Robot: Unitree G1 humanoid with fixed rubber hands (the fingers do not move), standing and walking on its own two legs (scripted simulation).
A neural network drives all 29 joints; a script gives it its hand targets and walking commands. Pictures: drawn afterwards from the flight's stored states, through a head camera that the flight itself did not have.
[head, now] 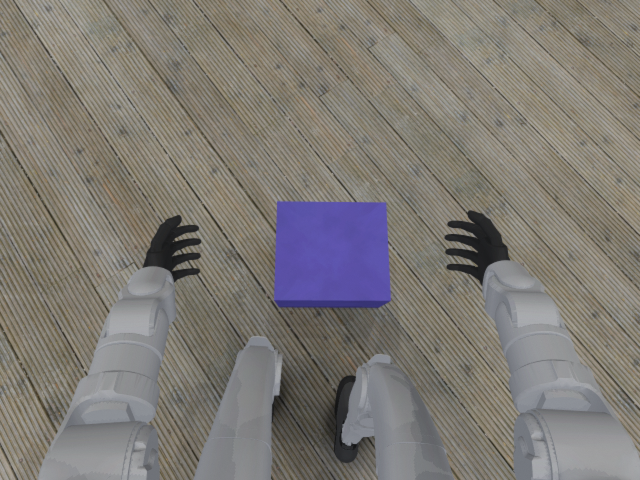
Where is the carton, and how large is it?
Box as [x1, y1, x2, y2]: [274, 201, 390, 307]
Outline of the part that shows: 277,201 274,300 278,306 378,307 390,300 385,202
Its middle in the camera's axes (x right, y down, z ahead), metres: +0.03 +0.04 +1.03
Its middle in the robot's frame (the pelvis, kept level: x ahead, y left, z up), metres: +0.48 -0.02 -0.60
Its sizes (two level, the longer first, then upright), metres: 0.279 0.251 0.165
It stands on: the floor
